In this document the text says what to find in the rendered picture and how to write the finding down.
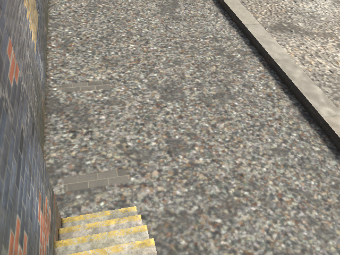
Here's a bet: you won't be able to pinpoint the stairs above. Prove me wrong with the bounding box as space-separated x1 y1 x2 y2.
54 206 157 255

